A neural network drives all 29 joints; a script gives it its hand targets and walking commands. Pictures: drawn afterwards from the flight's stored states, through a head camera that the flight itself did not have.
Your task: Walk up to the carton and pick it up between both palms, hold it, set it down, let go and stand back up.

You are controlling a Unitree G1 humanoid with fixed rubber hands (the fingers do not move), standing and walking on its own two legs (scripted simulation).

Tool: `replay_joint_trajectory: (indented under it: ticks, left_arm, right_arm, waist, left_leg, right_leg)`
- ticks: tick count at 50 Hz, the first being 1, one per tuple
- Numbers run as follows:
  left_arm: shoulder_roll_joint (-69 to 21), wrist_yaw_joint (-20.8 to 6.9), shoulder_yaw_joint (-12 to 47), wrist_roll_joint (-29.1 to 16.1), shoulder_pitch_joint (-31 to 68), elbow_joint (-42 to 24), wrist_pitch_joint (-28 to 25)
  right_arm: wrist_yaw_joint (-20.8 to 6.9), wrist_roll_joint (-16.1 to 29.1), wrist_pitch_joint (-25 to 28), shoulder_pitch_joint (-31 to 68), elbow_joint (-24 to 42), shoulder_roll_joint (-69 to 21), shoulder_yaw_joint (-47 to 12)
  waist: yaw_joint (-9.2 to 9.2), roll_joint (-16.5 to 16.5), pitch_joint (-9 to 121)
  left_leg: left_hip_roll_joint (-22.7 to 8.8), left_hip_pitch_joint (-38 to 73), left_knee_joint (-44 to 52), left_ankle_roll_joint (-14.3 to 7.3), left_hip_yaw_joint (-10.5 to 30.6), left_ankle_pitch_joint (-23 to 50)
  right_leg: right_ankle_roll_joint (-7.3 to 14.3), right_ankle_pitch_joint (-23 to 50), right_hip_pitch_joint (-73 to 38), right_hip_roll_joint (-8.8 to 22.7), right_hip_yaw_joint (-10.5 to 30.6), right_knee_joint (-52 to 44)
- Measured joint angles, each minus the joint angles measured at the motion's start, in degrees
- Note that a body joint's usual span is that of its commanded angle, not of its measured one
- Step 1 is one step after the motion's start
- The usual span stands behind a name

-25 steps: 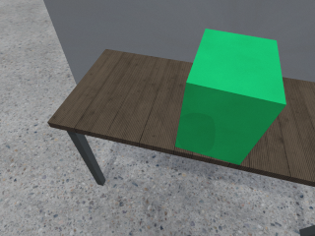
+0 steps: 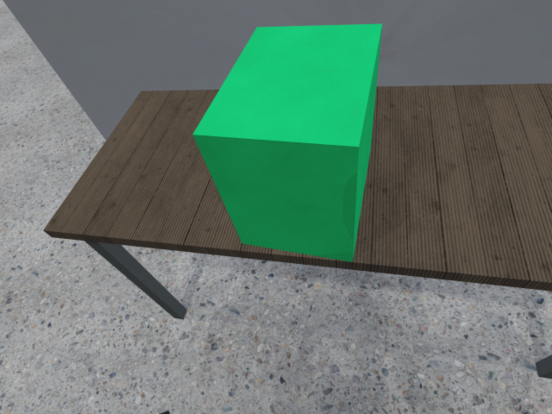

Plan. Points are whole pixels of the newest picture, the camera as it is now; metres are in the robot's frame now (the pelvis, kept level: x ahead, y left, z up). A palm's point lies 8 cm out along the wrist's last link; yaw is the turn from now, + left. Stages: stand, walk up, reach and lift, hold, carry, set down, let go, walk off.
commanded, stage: walk up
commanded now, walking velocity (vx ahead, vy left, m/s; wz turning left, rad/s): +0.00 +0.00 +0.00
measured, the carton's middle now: (304, 145) +0.54 -0.05 +0.05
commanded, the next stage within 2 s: none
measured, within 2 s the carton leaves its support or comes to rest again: neither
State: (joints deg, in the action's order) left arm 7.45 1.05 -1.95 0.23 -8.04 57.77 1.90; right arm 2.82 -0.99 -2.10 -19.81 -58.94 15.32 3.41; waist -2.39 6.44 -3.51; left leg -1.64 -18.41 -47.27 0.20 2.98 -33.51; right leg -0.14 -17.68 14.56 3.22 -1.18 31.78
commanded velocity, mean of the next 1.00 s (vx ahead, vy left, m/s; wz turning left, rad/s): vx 0.00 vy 0.03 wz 0.00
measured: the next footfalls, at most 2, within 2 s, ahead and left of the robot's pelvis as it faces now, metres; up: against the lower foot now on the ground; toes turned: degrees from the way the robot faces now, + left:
left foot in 0.34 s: +0.01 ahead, +0.06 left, +0.00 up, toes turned +3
left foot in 1.14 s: +0.06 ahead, +0.18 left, +0.00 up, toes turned +3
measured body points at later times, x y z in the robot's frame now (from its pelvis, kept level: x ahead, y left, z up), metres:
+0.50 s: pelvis +0.01 -0.03 +0.01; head +0.03 -0.02 +0.46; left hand +0.01 +0.18 -0.16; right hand -0.01 -0.24 -0.15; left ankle -0.03 +0.05 -0.74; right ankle -0.01 -0.12 -0.74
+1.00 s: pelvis +0.00 +0.00 +0.01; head +0.03 -0.02 +0.46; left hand -0.06 +0.24 -0.13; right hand +0.02 -0.25 -0.15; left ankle -0.03 +0.13 -0.66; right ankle -0.01 -0.12 -0.74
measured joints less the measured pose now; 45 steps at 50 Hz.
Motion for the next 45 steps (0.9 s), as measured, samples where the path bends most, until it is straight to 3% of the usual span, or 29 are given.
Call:
replay_joint_trajectory:
  ticks: [2,6,11,16,18,20,27,33,41,45]
  left_arm:
    - [0.79,-0.16,0.0,0.91,-3.04,0.81,0.42]
    - [0.92,0.35,0.96,-0.12,-4.36,1.19,-1.33]
    - [-0.41,1.11,2.01,0.24,-6.7,2.6,-2.55]
    - [-0.13,0.79,2.39,1.17,-7.85,3.17,-2.43]
    - [0.72,0.78,2.32,0.95,-7.99,3.88,-2.3]
    - [1.27,0.65,2.25,0.37,-8.3,4.36,-2.24]
    - [0.45,0.94,2.38,0.07,-8.6,5.57,-2.41]
    - [0.35,1.3,2.54,0.44,-9.45,7.14,-2.31]
    - [-0.46,1.59,2.76,0.41,-9.88,8.01,-2.3]
    - [-0.96,3.05,1.69,1.7,-9.69,5.21,-2.44]
  right_arm:
    - [-1.07,0.31,-0.22,-0.05,-0.56,-1.45,-0.3]
    - [-1.66,-0.73,-0.27,2.12,-1.02,-3.36,-0.71]
    - [-1.4,-0.01,-1.08,3.7,-2.17,-3.52,-0.7]
    - [-0.47,0.22,-0.94,2.97,-4.05,-5.63,-1.68]
    - [-0.26,0.2,-0.06,3.5,-5.13,-7.7,-2.35]
    - [-0.21,0.15,1.4,2.73,-5.37,-9.41,-3.14]
    - [-0.22,0.6,3.0,1.89,-7.3,-9.36,-3.89]
    - [-0.3,0.56,3.02,2.31,-7.66,-9.21,-3.79]
    - [-0.48,0.46,3.21,1.82,-8.16,-9.74,-3.85]
    - [-0.57,-0.03,0.21,2.41,-7.39,-6.32,-1.54]
  waist:
    - [0.85,-2.72,2.55]
    - [1.12,-5.16,2.69]
    - [1.29,-3.6,2.33]
    - [1.83,-3.49,1.72]
    - [2.06,-6.64,0.73]
    - [2.42,-9.57,0.89]
    - [3.44,-6.8,1.32]
    - [2.56,-4.86,1.92]
    - [2.69,-7.45,1.3]
    - [5.45,-6.17,0.04]
  left_leg:
    - [1.07,0.19,-2.27,-0.76,-0.99,3.1]
    - [0.26,-1.29,-4.99,-0.88,0.05,10.03]
    - [-0.32,0.99,1.11,0.14,-0.49,14.37]
    - [0.31,6.6,13.51,-0.32,-3.26,12.57]
    - [1.54,9.58,18.98,-2.05,-4.4,14.38]
    - [2.8,11.4,22.78,-2.24,-5.36,16.83]
    - [3.64,14.12,26.73,-2.93,-5.68,18.62]
    - [4.22,14.87,27.31,-3.46,-5.62,18.68]
    - [4.11,14.32,27.11,-3.04,-5.5,18.84]
    - [3.83,4.32,7.78,-0.43,-7.06,9.26]
  right_leg:
    - [0.53,2.79,-2.91,0.74,0.64,-4.22]
    - [2.2,3.96,-6.66,-0.89,-1.37,-9.05]
    - [3.66,4.52,-7.53,-5.17,-3.04,-10.35]
    - [4.47,2.88,-5.99,-7.87,-5.15,-7.89]
    - [4.05,2.24,-5.76,-6.91,-4.39,-6.61]
    - [3.76,2.4,-6.11,-5.72,-3.35,-7.22]
    - [3.0,3.94,-8.71,-5.06,-2.82,-10.88]
    - [2.41,3.6,-9.18,-4.5,-2.77,-10.75]
    - [2.7,3.54,-8.6,-4.56,-2.84,-10.4]
    - [2.41,2.46,-5.38,-3.27,-2.46,-6.78]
